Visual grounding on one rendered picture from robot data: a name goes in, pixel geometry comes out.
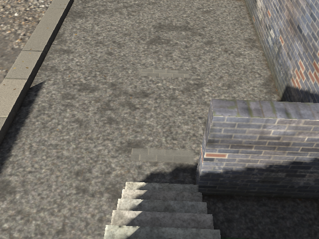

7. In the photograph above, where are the stairs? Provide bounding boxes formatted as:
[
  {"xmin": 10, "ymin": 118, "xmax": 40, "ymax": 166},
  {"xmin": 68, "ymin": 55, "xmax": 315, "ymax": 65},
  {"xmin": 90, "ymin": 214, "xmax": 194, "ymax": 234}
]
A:
[{"xmin": 104, "ymin": 181, "xmax": 221, "ymax": 239}]

